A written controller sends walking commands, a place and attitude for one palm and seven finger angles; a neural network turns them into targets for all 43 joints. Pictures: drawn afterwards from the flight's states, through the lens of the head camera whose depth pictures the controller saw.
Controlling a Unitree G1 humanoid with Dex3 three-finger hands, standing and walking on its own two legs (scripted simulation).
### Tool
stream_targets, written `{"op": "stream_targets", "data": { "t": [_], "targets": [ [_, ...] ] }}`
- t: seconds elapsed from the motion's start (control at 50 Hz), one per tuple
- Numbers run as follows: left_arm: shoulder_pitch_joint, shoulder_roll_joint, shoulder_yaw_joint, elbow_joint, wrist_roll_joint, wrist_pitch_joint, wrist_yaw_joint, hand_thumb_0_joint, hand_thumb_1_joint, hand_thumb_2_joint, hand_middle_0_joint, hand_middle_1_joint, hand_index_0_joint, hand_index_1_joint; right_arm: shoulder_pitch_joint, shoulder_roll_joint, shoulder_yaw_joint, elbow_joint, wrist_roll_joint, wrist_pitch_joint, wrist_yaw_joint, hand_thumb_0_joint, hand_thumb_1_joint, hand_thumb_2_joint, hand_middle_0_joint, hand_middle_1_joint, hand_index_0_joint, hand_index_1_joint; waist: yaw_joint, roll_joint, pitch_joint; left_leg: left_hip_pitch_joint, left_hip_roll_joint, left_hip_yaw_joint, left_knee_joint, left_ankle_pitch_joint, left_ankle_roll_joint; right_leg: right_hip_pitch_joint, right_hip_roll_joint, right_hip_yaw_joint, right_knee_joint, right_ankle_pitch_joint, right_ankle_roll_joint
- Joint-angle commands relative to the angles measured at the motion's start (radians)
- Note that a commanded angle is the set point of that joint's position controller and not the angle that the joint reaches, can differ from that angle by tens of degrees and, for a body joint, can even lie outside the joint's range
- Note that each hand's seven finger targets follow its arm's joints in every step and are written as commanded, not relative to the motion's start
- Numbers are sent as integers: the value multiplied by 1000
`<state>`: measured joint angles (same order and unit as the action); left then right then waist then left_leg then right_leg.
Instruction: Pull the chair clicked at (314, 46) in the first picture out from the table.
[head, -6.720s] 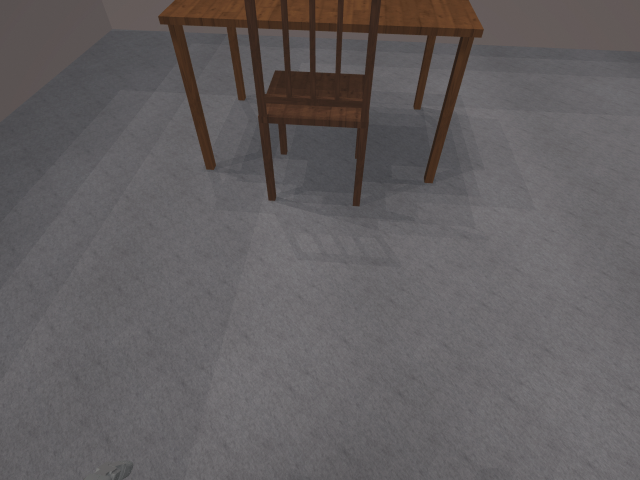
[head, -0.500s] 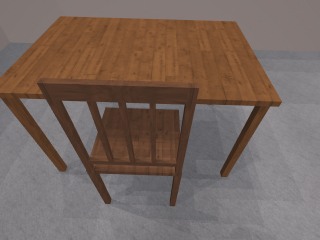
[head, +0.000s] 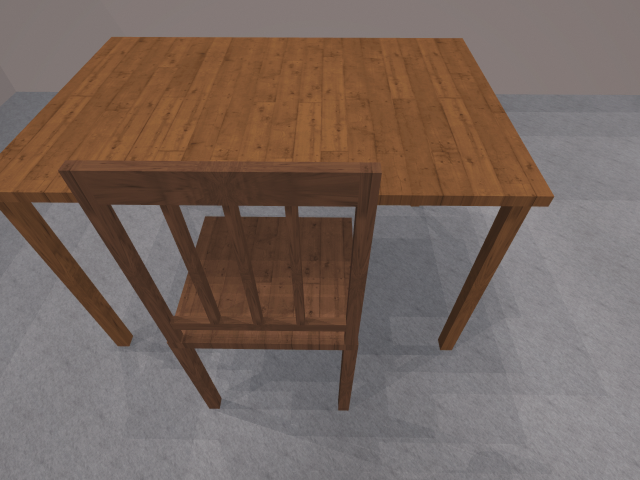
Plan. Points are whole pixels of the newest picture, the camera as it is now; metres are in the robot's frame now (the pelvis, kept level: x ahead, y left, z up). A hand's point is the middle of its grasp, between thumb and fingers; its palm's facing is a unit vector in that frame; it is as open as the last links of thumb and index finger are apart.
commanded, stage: look again from close up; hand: left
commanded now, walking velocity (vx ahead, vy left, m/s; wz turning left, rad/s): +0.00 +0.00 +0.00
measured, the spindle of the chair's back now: (246, 271) +0.46 +0.16 -0.08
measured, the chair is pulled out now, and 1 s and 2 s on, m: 0.00 0.00 0.00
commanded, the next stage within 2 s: raise the hand toward the chair's back in 0.24 s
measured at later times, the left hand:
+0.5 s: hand (180, 469) +0.15 +0.19 -0.07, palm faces +0.26 -0.95 -0.19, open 7.4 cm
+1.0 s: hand (210, 445) +0.18 +0.15 -0.06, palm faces +0.03 -1.00 -0.05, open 11.3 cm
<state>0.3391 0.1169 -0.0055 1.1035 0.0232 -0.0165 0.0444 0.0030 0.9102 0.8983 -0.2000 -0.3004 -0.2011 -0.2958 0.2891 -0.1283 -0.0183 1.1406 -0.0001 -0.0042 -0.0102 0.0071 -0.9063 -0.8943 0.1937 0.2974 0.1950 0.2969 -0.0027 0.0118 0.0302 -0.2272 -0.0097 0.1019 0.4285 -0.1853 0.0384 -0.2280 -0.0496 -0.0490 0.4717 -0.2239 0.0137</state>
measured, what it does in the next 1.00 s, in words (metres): lowers itself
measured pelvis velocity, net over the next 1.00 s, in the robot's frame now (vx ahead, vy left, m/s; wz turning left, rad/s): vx -0.01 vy -0.03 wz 0.06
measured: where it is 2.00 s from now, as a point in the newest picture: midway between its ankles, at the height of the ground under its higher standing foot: outside the picture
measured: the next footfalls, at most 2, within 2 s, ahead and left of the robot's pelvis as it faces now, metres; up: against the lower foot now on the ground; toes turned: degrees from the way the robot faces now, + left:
none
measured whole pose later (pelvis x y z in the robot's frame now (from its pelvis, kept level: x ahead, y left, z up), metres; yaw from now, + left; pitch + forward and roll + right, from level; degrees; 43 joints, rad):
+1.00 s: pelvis -0.01 -0.03 -0.11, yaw +3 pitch +17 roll -3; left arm 0.47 0.20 0.12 -0.08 -0.25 -0.50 -0.31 0.01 0.33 0.65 -0.14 -0.21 -0.14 -0.21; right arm 0.09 -0.17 0.01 0.54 0.03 -0.20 -0.04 0.01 -0.90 -0.89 0.20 0.30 0.20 0.30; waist 0.05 0.03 -0.13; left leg -1.05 0.05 -0.04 1.28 -0.53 -0.01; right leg -0.96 -0.03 -0.16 1.24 -0.58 -0.05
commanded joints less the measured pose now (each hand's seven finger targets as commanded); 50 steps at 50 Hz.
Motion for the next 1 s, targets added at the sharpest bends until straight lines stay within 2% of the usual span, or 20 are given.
{"op": "stream_targets", "data": {
  "t": [0.0,0.3,0.32,0.34,0.36,0.38,0.4,0.42,0.46,0.48,0.5,0.54,0.56,0.6,0.66,0.74,0.78,0.82,0.86,0.98],
  "targets": [
    [83,106,20,-23,-2,-10,7,0,900,900,-200,-300,-200,-300,64,-79,-11,-22,-4,-11,-4,0,-900,-900,200,300,200,300,5,-17,52,9,106,-142,-106,-69,-9,-73,-68,86,-105,-40,-36],
    [71,115,22,-36,-4,-8,8,0,900,900,-200,-300,-200,-300,76,-74,-8,-19,-3,-7,-6,0,-900,-900,200,300,200,300,2,-15,44,25,103,-126,-84,-26,-16,-70,-69,98,-119,-46,-42],
    [98,142,16,-5,4,-15,32,0,900,900,-200,-300,-200,-300,-40,-117,-5,-104,-6,-16,-2,0,-900,-900,200,300,200,300,37,-149,90,-97,115,-97,108,-56,-42,-31,-97,102,-135,112,-30],
    [-634,305,76,-1541,-216,-248,24,0,877,890,-198,-296,-198,-296,-31,-307,-16,-490,48,-166,-56,0,-900,-900,200,300,200,300,-113,70,-433,204,10,-69,-6,12,-6,44,5,29,-19,47,-35],
    [-475,403,159,-1500,-160,-242,88,0,853,880,-195,-293,-195,-293,-122,-208,31,-430,52,-254,-102,0,-900,-900,200,300,200,300,-47,154,-405,196,43,-40,4,-44,-12,2,37,-7,28,-44,-31],
    [-6,101,4,-1201,-148,-108,106,0,830,870,-193,-289,-193,-289,-112,-191,10,-439,50,-315,-90,0,-900,-900,200,300,200,300,-29,151,-237,52,46,-103,-51,-167,-29,-79,47,-65,70,-100,-45],
    [84,-50,-93,-1065,-184,-47,100,0,807,860,-191,-285,-191,-285,-88,-199,11,-401,69,-335,-83,0,-900,-900,200,300,200,300,-43,61,-67,-61,33,-133,-29,-216,-31,-134,37,-77,63,-104,-36],
    [-20,-25,-97,-1194,-216,-99,84,0,783,850,-188,-282,-188,-282,-86,-235,0,-456,67,-349,-82,0,-900,-900,200,300,200,300,-64,62,16,-112,21,-154,26,-245,-29,-192,32,-74,64,-136,-25],
    [42,8,-35,-1067,-198,-202,44,0,737,830,-184,-274,-184,-274,-100,-251,-27,-500,32,-363,-65,0,-900,-900,200,300,200,300,-71,-76,49,-229,-4,-149,144,-274,-36,-326,35,-76,95,-260,-26],
    [144,-30,-31,-972,-204,-269,-1,0,713,820,-181,-271,-181,-271,-111,-246,-38,-524,20,-364,-51,0,-900,-900,200,300,200,300,-34,-210,20,-306,-2,-135,204,-276,-47,-393,34,-76,141,-335,-28],
    [246,-41,-8,-928,-226,-349,-59,0,690,810,-179,-267,-179,-267,-130,-239,-51,-561,15,-364,-36,0,-900,-900,200,300,200,300,7,-269,-7,-377,-3,-117,267,-278,-52,-442,32,-61,187,-392,-31],
    [355,8,77,-932,-255,-516,-180,0,643,790,-174,-260,-174,-260,-163,-231,-75,-623,9,-351,2,0,-900,-900,200,300,200,300,55,-273,-106,-488,-9,-100,372,-240,-59,-441,31,-25,283,-368,-40],
    [391,84,157,-891,-247,-589,-232,0,620,780,-172,-256,-172,-256,-175,-232,-87,-636,15,-337,25,0,-900,-900,200,300,200,300,74,-190,-126,-523,-13,-91,416,-216,-66,-430,23,1,321,-327,-53],
    [402,104,186,-931,-234,-670,-290,0,573,760,-167,-249,-167,-249,-217,-224,-100,-704,18,-310,43,0,-900,-900,200,300,200,300,87,-84,-188,-575,-17,-68,498,-183,-51,-464,24,7,432,-233,-59],
    [311,147,208,-1134,-242,-626,-272,0,503,730,-160,-238,-160,-238,-232,-216,-101,-777,24,-260,32,0,-900,-900,200,300,200,300,92,16,-275,-607,-15,-64,537,-198,-36,-482,29,28,492,-209,-56],
    [132,147,156,-1494,-240,-657,-205,0,410,690,-151,-223,-151,-223,-174,-195,-91,-799,13,-239,1,0,-900,-900,200,300,200,300,15,116,-408,-532,10,-97,622,-102,-11,-551,43,36,541,-96,-54],
    [77,143,124,-1548,-238,-691,-211,0,363,670,-146,-216,-146,-216,-145,-199,-86,-770,8,-242,-15,0,-900,-900,200,300,200,300,-26,95,-440,-526,21,-118,669,-70,-5,-607,54,31,562,-74,-49],
    [61,136,95,-1488,-250,-692,-260,0,317,650,-142,-208,-142,-208,-145,-210,-76,-746,12,-255,-24,0,-900,-900,200,300,200,300,-58,84,-383,-576,26,-131,701,-116,-4,-657,54,33,555,-117,-44],
    [88,135,87,-1394,-258,-642,-316,0,270,630,-137,-201,-137,-201,-152,-218,-66,-733,20,-263,-33,0,-900,-900,200,300,200,300,-69,36,-356,-625,27,-133,716,-158,-1,-661,55,50,530,-167,-42],
    [202,201,241,-1348,-320,-419,-366,0,130,570,-123,-179,-123,-179,-182,-201,-63,-752,47,-236,-58,0,-900,-900,200,300,200,300,15,-23,-487,-619,15,-126,674,-83,-4,-453,35,62,497,-93,-27]
  ]
}}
